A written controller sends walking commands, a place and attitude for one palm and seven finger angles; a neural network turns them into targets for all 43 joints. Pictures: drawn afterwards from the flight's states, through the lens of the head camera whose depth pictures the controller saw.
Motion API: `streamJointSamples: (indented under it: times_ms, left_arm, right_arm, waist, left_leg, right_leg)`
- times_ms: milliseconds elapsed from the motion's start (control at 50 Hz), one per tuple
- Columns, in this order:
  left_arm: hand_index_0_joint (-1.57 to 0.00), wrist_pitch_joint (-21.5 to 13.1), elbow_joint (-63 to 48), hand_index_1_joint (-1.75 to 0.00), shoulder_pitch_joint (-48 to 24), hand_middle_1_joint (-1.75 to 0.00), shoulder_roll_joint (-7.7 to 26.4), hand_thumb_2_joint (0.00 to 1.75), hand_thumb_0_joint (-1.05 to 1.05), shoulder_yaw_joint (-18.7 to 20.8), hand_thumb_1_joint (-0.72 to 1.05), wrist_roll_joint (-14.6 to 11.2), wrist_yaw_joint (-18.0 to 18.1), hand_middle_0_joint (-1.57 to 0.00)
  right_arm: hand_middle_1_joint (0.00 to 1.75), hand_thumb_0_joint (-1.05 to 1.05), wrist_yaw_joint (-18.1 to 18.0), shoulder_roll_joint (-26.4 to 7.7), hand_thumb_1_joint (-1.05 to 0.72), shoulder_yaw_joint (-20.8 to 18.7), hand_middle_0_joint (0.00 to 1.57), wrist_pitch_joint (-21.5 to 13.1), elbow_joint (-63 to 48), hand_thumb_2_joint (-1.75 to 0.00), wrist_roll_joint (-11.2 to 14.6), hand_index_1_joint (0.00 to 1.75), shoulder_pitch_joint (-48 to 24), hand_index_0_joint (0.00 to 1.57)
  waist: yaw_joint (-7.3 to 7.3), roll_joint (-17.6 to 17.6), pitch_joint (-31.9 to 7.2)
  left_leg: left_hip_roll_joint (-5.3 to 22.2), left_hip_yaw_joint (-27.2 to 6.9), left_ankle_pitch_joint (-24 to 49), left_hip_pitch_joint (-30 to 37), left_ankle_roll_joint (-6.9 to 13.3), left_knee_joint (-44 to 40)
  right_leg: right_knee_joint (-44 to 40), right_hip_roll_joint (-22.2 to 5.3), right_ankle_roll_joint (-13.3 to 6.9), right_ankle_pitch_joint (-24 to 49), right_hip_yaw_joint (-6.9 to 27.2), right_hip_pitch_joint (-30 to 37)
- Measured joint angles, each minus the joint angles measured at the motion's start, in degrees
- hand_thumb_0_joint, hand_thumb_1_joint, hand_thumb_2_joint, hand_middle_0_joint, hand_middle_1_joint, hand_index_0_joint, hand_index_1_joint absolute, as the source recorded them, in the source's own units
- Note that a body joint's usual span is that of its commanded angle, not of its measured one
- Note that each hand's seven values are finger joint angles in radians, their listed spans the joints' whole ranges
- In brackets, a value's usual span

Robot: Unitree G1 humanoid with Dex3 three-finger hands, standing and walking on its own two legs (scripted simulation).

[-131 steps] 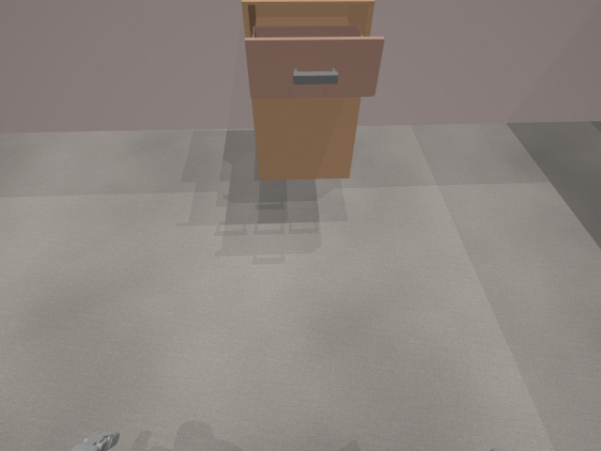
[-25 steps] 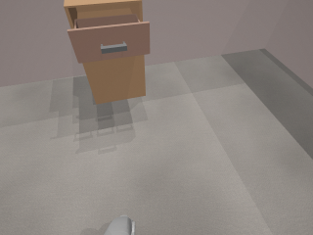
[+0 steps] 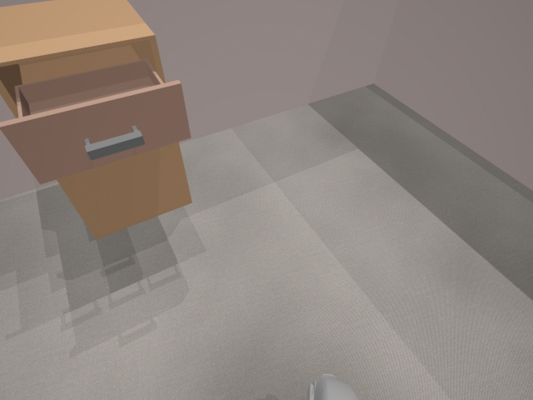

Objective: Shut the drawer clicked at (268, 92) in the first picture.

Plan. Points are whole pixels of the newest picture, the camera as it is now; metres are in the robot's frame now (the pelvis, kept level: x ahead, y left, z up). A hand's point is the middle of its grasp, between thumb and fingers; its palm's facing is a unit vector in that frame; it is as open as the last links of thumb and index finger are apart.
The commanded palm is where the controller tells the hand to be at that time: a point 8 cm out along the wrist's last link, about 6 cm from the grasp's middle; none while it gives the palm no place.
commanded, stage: walk to a spot facing it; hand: left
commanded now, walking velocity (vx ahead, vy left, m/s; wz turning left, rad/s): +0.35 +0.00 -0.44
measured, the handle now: (113, 140) +0.69 +0.43 -0.06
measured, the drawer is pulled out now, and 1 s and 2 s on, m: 0.30 0.30 0.30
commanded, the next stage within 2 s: turn to face it in 0.38 s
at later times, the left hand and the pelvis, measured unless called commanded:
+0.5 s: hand (212, 328) +0.27 +0.12 -0.16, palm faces -0.10 -0.97 -0.22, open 7.2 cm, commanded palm none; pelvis +0.20 -0.07 +0.00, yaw -8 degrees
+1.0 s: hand (210, 287) +0.36 +0.14 -0.17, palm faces +0.13 -0.97 -0.21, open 7.4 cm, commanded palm none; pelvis +0.31 -0.06 -0.01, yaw +4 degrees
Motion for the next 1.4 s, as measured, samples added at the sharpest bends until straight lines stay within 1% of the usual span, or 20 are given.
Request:
streamJointSamples:
  times_ms: [140,200,240,280,320,400,480,620,660,680,720,780,840,920,1060,1120,1180,1240,1300,1400]
  left_arm:
    - [-0.19,0.26,-1.17,-0.30,-5.27,-0.30,-0.89,0.90,0.00,-1.17,0.91,-0.21,-0.70,-0.20]
    - [-0.20,-1.24,-1.99,-0.30,-6.52,-0.30,-1.07,0.90,0.00,-1.77,0.91,-0.19,-0.87,-0.20]
    - [-0.20,-2.99,-2.36,-0.30,-6.85,-0.30,-1.20,0.90,0.00,-1.94,0.91,-0.61,-0.39,-0.20]
    - [-0.20,-3.51,-2.14,-0.30,-5.94,-0.30,-1.55,0.90,0.00,-2.30,0.91,-1.19,0.13,-0.20]
    - [-0.20,-3.52,-1.11,-0.30,-4.18,-0.30,-2.13,0.90,0.00,-2.60,0.91,-1.36,0.83,-0.20]
    - [-0.20,-3.96,1.15,-0.30,-0.19,-0.30,-2.22,0.90,-0.02,-1.67,0.93,-1.49,2.26,-0.21]
    - [-0.20,-4.08,3.25,-0.30,3.20,-0.30,-1.46,0.90,-0.02,-1.82,0.94,-1.18,2.27,-0.21]
    - [-0.20,-3.87,6.53,-0.30,7.88,-0.30,-1.79,0.90,-0.01,-2.74,0.92,-0.92,2.64,-0.20]
    - [-0.20,-3.40,7.10,-0.30,8.96,-0.30,-1.90,0.90,0.00,-2.87,0.92,-1.05,2.88,-0.20]
    - [-0.20,-3.04,7.17,-0.30,9.61,-0.30,-2.04,0.90,0.00,-2.90,0.91,-1.21,2.95,-0.20]
    - [-0.20,-1.90,7.36,-0.30,9.22,-0.30,-1.79,0.90,0.00,-2.86,0.91,-1.61,3.09,-0.20]
    - [-0.20,-0.45,6.84,-0.30,7.45,-0.30,-1.77,0.90,0.00,-2.47,0.91,-1.47,3.19,-0.20]
    - [-0.20,0.25,5.01,-0.30,5.21,-0.30,-1.89,0.90,0.00,-2.01,0.91,-1.35,2.87,-0.20]
    - [-0.20,0.86,2.09,-0.30,2.90,-0.30,-2.03,0.90,0.00,-1.51,0.91,-1.25,2.91,-0.20]
    - [-0.20,1.01,-2.14,-0.30,-0.67,-0.30,-1.45,0.90,0.00,-1.05,0.91,-1.53,3.09,-0.20]
    - [-0.20,-0.16,-4.16,-0.30,-1.01,-0.30,-1.12,0.90,0.00,-1.27,0.91,-1.34,3.28,-0.20]
    - [-0.20,-0.32,-5.12,-0.30,-0.90,-0.30,-1.54,0.90,0.00,-2.14,0.91,-1.04,3.27,-0.20]
    - [-0.20,-0.20,-5.40,-0.30,-0.10,-0.30,-1.64,0.90,0.00,-2.54,0.91,-0.94,3.43,-0.20]
    - [-0.20,-0.30,-5.26,-0.30,0.50,-0.30,-1.45,0.90,0.00,-2.91,0.91,-0.81,3.36,-0.20]
    - [-0.20,-0.23,-4.68,-0.30,2.01,-0.30,-0.75,0.90,0.00,-3.25,0.90,-0.51,3.00,-0.21]
  right_arm:
    - [0.30,0.00,0.57,-0.21,-0.92,0.57,0.20,0.89,1.67,-0.90,-0.61,0.30,5.17,0.20]
    - [0.30,0.00,0.87,0.25,-0.91,0.93,0.20,1.62,2.47,-0.90,-0.46,0.30,7.38,0.20]
    - [0.30,0.00,1.20,0.72,-0.91,1.27,0.20,2.79,3.26,-0.90,0.20,0.30,6.83,0.20]
    - [0.30,0.01,1.27,0.94,-0.91,1.19,0.20,3.68,3.51,-0.90,0.38,0.30,4.88,0.20]
    - [0.30,0.01,1.18,0.86,-0.91,0.95,0.20,3.94,2.75,-0.90,0.11,0.30,2.44,0.20]
    - [0.30,0.01,1.07,1.09,-0.91,0.67,0.20,3.69,-0.14,-0.90,-0.31,0.30,-2.12,0.20]
    - [0.30,0.00,1.21,1.03,-0.92,0.32,0.19,3.69,-1.88,-0.90,-0.37,0.30,-5.83,0.20]
    - [0.30,0.00,1.66,0.49,-0.92,0.89,0.19,3.71,-2.40,-0.90,0.24,0.30,-10.00,0.20]
    - [0.30,0.00,1.62,0.49,-0.92,1.35,0.19,3.39,-2.60,-0.90,0.21,0.30,-10.17,0.20]
    - [0.30,0.00,1.61,0.29,-0.92,1.58,0.19,3.10,-2.93,-0.90,0.04,0.30,-10.01,0.20]
    - [0.30,0.00,1.31,0.69,-0.91,1.91,0.19,3.03,-3.38,-0.90,0.02,0.30,-10.35,0.20]
    - [0.30,0.00,0.76,1.11,-0.91,2.30,0.20,3.60,-3.85,-0.90,0.19,0.30,-10.04,0.20]
    - [0.30,0.00,0.56,1.24,-0.91,2.04,0.20,4.49,-3.79,-0.90,0.26,0.30,-9.33,0.21]
    - [0.30,0.00,0.85,0.52,-0.92,1.18,0.20,5.56,-4.10,-0.90,0.19,0.30,-8.45,0.21]
    - [0.30,0.00,1.28,-0.79,-0.91,-0.46,0.20,6.92,-5.24,-0.90,-0.11,0.30,-6.92,0.21]
    - [0.30,0.00,1.48,-1.71,-0.91,-1.33,0.20,7.59,-5.81,-0.90,0.36,0.30,-6.19,0.21]
    - [0.30,0.00,1.65,-3.08,-0.91,-2.27,0.20,8.65,-5.77,-0.90,0.09,0.30,-6.20,0.21]
    - [0.30,0.01,2.18,-4.05,-0.91,-2.57,0.20,9.08,-6.05,-0.90,-0.06,0.30,-6.62,0.20]
    - [0.30,0.01,2.43,-4.47,-0.91,-2.41,0.19,9.23,-6.49,-0.90,-0.01,0.30,-7.31,0.20]
    - [0.30,0.01,2.56,-4.68,-0.91,-1.61,0.19,9.60,-6.78,-0.90,0.26,0.30,-9.86,0.20]
  waist:
    - [-3.60,1.43,2.35]
    - [-4.17,2.31,3.08]
    - [-3.77,2.56,3.87]
    - [-3.53,2.67,4.03]
    - [-3.41,3.09,3.47]
    - [-2.98,3.19,1.37]
    - [-1.63,3.46,-0.28]
    - [0.77,2.84,-0.21]
    - [1.07,2.27,0.23]
    - [1.21,2.27,0.25]
    - [1.44,0.70,1.18]
    - [1.42,0.06,1.98]
    - [1.29,0.34,2.18]
    - [0.42,1.35,1.72]
    - [-1.72,3.51,1.14]
    - [-1.58,4.03,0.63]
    - [-1.75,4.88,0.83]
    - [-1.89,4.31,1.00]
    - [-1.79,3.15,1.57]
    - [-0.29,1.55,2.82]
  left_leg:
    - [2.28,3.23,-5.82,6.43,-3.35,0.62]
    - [5.61,3.74,-11.11,6.09,-4.96,8.83]
    - [7.31,-1.37,-13.70,-0.69,-3.89,26.95]
    - [6.33,-7.31,-12.10,-8.58,-3.12,42.86]
    - [6.24,-10.00,-7.68,-14.75,-3.02,48.55]
    - [6.88,-11.33,-2.76,-22.42,-3.88,43.44]
    - [6.81,-11.16,0.31,-24.87,-4.45,34.39]
    - [3.66,-10.24,1.56,-19.90,-3.18,18.98]
    - [2.28,-9.64,5.14,-16.27,-2.35,13.54]
    - [1.78,-9.75,6.49,-14.50,-0.65,11.49]
    - [0.06,-9.53,2.57,-14.56,1.70,13.57]
    - [-1.46,-10.12,1.84,-13.72,1.91,12.86]
    - [-2.77,-11.44,3.54,-12.56,2.14,9.54]
    - [-3.69,-13.70,5.06,-12.04,1.99,6.79]
    - [-4.28,-18.91,5.11,-13.47,-0.04,7.78]
    - [-4.97,-20.70,1.55,-16.08,-1.47,12.65]
    - [-4.83,-19.02,-9.18,-21.03,-2.82,28.95]
    - [-3.20,-16.14,-8.50,-23.70,-4.18,41.15]
    - [-1.52,-14.46,-8.43,-22.75,-5.29,42.03]
    - [-0.13,-12.95,-10.52,-17.88,-5.54,32.61]
  right_leg:
    - [-17.00,1.03,-1.55,-1.62,-2.33,5.06]
    - [-23.14,3.30,-3.83,-1.40,-4.31,10.43]
    - [-19.68,4.50,-5.07,-1.26,-4.63,10.16]
    - [-19.63,5.60,-5.44,-3.75,-4.57,12.04]
    - [-23.23,6.84,-5.02,-3.56,-4.40,15.17]
    - [-30.47,8.48,-5.48,-2.19,-3.67,20.42]
    - [-34.49,9.34,-5.25,-2.58,-3.10,24.59]
    - [-35.31,8.82,-3.20,-7.23,-4.23,31.32]
    - [-32.24,7.94,-2.18,-10.40,-5.26,32.16]
    - [-28.39,7.45,-1.59,-12.61,-5.76,31.23]
    - [-13.90,5.62,-0.01,-18.62,-4.42,25.90]
    - [3.11,4.78,1.48,-20.96,-1.36,17.20]
    - [5.17,3.15,2.52,-17.20,0.35,11.83]
    - [0.00,2.07,3.39,-14.68,2.16,9.12]
    - [-14.22,4.11,3.46,-13.17,2.70,13.73]
    - [-24.67,4.73,2.24,-6.28,1.94,18.42]
    - [-23.68,3.84,-0.01,-6.95,-0.98,19.47]
    - [-25.84,2.39,-0.41,-6.91,-3.10,21.69]
    - [-27.13,0.74,-0.31,-6.57,-5.10,23.07]
    - [-26.72,-1.60,0.48,-7.00,-8.03,23.28]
